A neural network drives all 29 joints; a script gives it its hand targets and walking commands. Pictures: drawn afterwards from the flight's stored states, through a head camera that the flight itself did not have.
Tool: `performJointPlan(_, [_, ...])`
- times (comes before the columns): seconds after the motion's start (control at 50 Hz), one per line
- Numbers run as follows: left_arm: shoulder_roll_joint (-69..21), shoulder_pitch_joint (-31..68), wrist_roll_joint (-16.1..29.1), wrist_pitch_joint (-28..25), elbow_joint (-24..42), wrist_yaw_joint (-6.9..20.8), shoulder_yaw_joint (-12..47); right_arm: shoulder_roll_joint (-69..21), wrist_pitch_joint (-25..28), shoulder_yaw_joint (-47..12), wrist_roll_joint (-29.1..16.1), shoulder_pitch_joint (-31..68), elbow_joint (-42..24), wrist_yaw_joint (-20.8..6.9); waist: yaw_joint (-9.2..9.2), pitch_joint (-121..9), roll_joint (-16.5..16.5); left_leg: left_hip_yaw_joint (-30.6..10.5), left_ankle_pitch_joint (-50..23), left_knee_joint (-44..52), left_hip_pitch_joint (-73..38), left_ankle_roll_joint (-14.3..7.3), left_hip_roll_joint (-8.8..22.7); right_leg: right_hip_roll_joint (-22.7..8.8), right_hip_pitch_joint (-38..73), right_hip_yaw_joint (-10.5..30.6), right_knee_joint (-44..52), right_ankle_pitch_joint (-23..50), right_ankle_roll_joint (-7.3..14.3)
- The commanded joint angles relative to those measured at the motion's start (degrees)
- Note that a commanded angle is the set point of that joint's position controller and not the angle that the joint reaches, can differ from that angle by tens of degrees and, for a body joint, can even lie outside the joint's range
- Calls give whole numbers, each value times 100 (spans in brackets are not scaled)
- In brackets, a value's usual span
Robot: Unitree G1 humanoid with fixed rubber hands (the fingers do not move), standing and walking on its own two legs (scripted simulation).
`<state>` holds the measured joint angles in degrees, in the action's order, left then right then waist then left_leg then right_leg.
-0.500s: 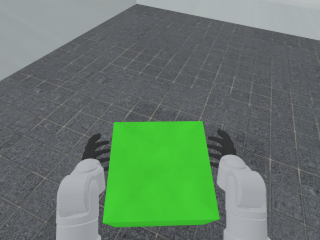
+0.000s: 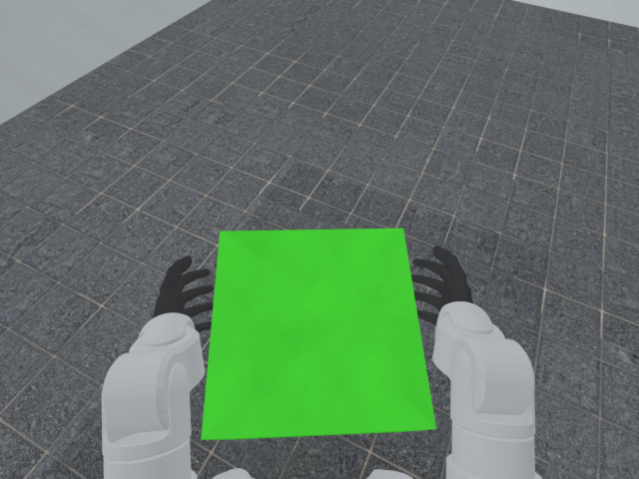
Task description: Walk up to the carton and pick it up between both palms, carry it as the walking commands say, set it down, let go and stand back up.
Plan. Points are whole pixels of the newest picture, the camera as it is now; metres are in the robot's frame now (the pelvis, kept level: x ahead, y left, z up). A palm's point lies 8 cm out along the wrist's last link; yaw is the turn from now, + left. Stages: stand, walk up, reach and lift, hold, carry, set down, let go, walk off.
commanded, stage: carry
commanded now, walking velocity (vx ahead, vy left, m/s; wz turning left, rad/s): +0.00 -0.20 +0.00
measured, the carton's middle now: (314, 335) +0.28 +0.01 +0.00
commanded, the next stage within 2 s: none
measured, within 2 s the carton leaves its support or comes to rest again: neither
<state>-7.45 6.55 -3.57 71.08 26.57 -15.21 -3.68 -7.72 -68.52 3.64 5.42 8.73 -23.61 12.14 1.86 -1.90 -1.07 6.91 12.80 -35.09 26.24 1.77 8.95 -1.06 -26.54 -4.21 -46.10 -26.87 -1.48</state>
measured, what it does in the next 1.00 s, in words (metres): walks backwards, turning left: right foot, then left foot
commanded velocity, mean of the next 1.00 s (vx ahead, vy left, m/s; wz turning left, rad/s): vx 0.00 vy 0.02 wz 0.32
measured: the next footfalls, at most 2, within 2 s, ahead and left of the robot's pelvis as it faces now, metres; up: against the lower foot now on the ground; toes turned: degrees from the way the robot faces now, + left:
right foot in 0.06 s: +0.04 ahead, -0.16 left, +0.00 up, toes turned -5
left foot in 0.32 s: +0.00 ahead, +0.02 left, +0.00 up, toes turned +13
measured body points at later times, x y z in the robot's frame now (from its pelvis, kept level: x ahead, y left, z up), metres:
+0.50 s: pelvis -0.05 -0.11 +0.00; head -0.04 -0.09 +0.45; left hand +0.20 +0.07 +0.07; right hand +0.23 -0.24 +0.08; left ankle -0.04 +0.01 -0.73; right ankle -0.03 -0.23 -0.70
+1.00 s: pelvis -0.11 -0.09 -0.01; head -0.11 -0.08 +0.44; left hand +0.07 +0.16 +0.07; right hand +0.21 -0.12 +0.09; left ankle -0.11 +0.03 -0.73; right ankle -0.05 -0.24 -0.70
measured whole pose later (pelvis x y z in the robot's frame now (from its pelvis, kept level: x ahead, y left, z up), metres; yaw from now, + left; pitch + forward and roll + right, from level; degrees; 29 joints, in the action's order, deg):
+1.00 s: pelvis -0.11 -0.09 -0.01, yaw +21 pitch +3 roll +1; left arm -7.5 6.7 -5.3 71.6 26.0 -13.5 -5.1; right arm -8.1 -70.3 3.1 6.0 11.7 -21.7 12.9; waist 1.1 -3.1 2.9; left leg 6.9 14.4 -38.1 25.9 -1.0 2.5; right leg -14.3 -27.7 -9.6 -51.3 -30.2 -6.6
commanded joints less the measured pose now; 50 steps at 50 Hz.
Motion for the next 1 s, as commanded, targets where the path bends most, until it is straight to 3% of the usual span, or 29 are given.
performJointPlan(0.0, [-5740,2541,2347,-271,767,1801,3952,-5545,68,-3392,-2061,1933,-910,-1487,-234,-2262,-1044,-901,-2195,851,-1831,-462,1073,289,658,-507,1166,415,-65])
performJointPlan(0.04, [-5734,2562,2310,-221,696,1806,3874,-5486,26,-3431,-2025,1934,-846,-1472,-233,-2090,-778,-556,-975,450,-986,-152,687,12,1470,-284,2295,974,59])
performJointPlan(0.06, [-5707,2648,2227,-198,616,1813,3802,-5509,-9,-3466,-2015,1903,-807,-1465,-283,-1875,273,-169,-222,-219,-378,42,244,-719,1643,656,2775,1316,279])
performJointPlan(0.08, [-5577,2619,2145,-221,472,1811,3764,-5355,-40,-3518,-1947,1914,-850,-1471,-267,-1700,1686,308,1500,-1003,687,310,-379,-1799,1613,1914,2698,2444,829])
performJointPlan(0.1, [-5672,2521,2140,-220,563,1803,3780,-5467,-47,-3668,-2106,2166,-952,-1506,-173,-1587,1682,114,2507,-1981,903,291,-554,-1915,1499,2007,2542,3341,1223])
performJointPlan(0.18, [-5676,2441,1955,-327,844,1750,3559,-5883,-34,-3975,-2495,2249,-901,-1587,-120,-2003,1043,66,1639,-2206,830,200,-496,-1128,1998,602,1829,3946,1143])
performJointPlan(0.26, [-5625,2314,1887,-343,856,1666,3504,-5700,-38,-3932,-2533,2276,-984,-1562,-93,-2201,1025,298,1146,-570,-81,75,-733,-1164,1827,655,1592,4223,1228])
performJointPlan(0.28, [-5569,2297,1886,-322,832,1633,3531,-5672,-57,-3894,-2511,2206,-904,-1569,-183,-2255,985,223,413,458,-643,2,-583,-1125,1626,604,1378,4063,1025])
performJointPlan(0.3, [-5581,2327,1912,-286,754,1619,3591,-5649,-64,-3745,-2449,2152,-797,-1561,-250,-2369,481,-218,-287,1011,-1610,-87,-42,-995,894,472,1074,3420,728])
performJointPlan(0.32, [-5577,2214,1896,-246,723,1610,3614,-5595,-86,-3676,-2446,2112,-800,-1578,-274,-2366,-334,-1525,-1219,1394,-2647,-408,1041,-681,-290,316,406,1819,386])
performJointPlan(0.34, [-5643,2572,1960,-203,950,1631,3769,-5596,-44,-3600,-2378,2059,-555,-1604,-250,-2076,-2109,-3042,-2845,1340,-2554,-1141,2351,-2,-1229,-131,-572,-578,59])
performJointPlan(0.36, [-5645,2618,1972,-195,923,1629,3824,-5609,-44,-3543,-2330,1976,-626,-1600,-236,-2040,-1499,-2891,-3528,1224,-2573,-1396,2364,-273,-1288,440,-1565,-636,54])
performJointPlan(0.4, [-5795,2951,2164,-236,926,1692,3972,-5806,19,-3457,-2225,2078,-629,-1593,-248,-1755,-457,-2011,-2498,1223,-2146,-1222,1880,-425,-1251,561,-1734,-221,-23])
performJointPlan(0.44, [-5965,2873,2285,-309,960,1755,4055,-5808,100,-3515,-2197,2212,-829,-1591,-194,-1937,-835,-646,-1543,1195,-1345,-651,736,-287,229,163,131,358,3])
performJointPlan(0.48, [-5916,2784,2235,-333,1020,1718,3956,-5730,76,-3514,-2253,2167,-954,-1581,-208,-1835,-1273,-564,-1608,824,-1227,-536,306,200,744,-651,1006,775,-201])
performJointPlan(0.52, [-5806,2491,2115,-292,819,1693,3778,-5608,11,-3571,-2198,1897,-808,-1530,-180,-2022,-609,-357,-1536,-49,-453,-230,32,-463,2036,-333,2144,1541,-273])
performJointPlan(0.54, [-5599,2163,2005,-260,571,1708,3604,-5458,-24,-3635,-2149,1890,-843,-1496,-166,-1957,510,-275,101,-903,695,-11,-330,-1639,2728,987,2532,2567,-92])
performJointPlan(0.56, [-5545,2192,1957,-274,452,1713,3545,-5376,-44,-3776,-2129,2108,-1084,-1496,-217,-1963,2254,9,2460,-2189,1709,207,-899,-3420,2600,2786,2696,3854,790])
performJointPlan(0.58, [-5597,2241,1980,-306,676,1686,3543,-5637,-96,-3919,-2262,2268,-939,-1526,-181,-1863,1624,-592,2487,-2963,1830,212,-606,-3363,2488,2648,2568,4211,1031])
performJointPlan(0.62, [-5505,2106,1829,-363,765,1725,3295,-5800,-106,-4165,-2492,2489,-1045,-1549,-177,-1799,1202,-710,1588,-3558,1942,196,-447,-2883,2320,1612,2377,3381,708])
performJointPlan(0.68, [-5551,2327,1820,-479,980,1740,3232,-6123,-63,-4331,-2697,2637,-1151,-1559,-146,-1844,1386,-388,887,-3568,1783,352,-534,-2446,2580,350,2130,3801,534])
performJointPlan(0.72, [-5547,2361,1862,-474,1026,1756,3253,-6128,-67,-4305,-2659,2608,-1120,-1534,-111,-1836,1198,-274,940,-3473,1692,406,-555,-2531,2552,114,1977,4095,577])
performJointPlan(0.82, [-5310,2285,1951,-279,973,1814,3413,-5766,-158,-4102,-2433,2420,-1081,-1412,-91,-1755,1928,292,969,-1397,420,223,-830,-2294,1889,-490,1922,3446,431])
performJointPlan(0.88, [-5418,2355,2015,-219,893,1813,3620,-5718,-208,-3921,-2342,2271,-861,-1420,-134,-2036,1760,402,264,514,-603,16,-964,-2198,1799,-597,1312,3408,108])
performJointPlan(0.9, [-5317,2278,1964,-164,725,1805,3640,-5598,-242,-3784,-2250,2096,-600,-1415,-136,-2186,983,246,-208,1188,-1298,28,-831,-1914,1460,-745,740,2899,-128])
performJointPlan(0.92, [-5284,2409,2004,-133,715,1816,3680,-5596,-294,-3646,-2155,1979,-360,-1391,-164,-2064,329,-578,-1155,1188,-1986,-89,-102,-1693,515,-640,316,1718,-359])
performJointPlan(0.94, [-5245,2808,2104,-87,944,1814,3892,-5429,-246,-3377,-2012,1820,-212,-1414,-261,-1793,-1794,-2443,-3130,1206,-2212,-834,1299,-904,-969,-905,-803,-836,-708])
performJointPlan(0.96, [-5355,2855,2155,-71,795,1807,3969,-5519,-203,-3276,-2004,1665,-115,-1427,-286,-1949,-1755,-2135,-4131,950,-2228,-1218,1296,-872,-852,-280,-1436,-1309,-581])
performJointPlan(0.98, [-5539,3040,2254,-72,806,1866,4079,-5594,-134,-3282,-2010,1915,-330,-1464,-282,-1861,-1459,-1824,-3506,908,-1894,-1191,1086,-825,-830,-42,-1754,-1131,-541])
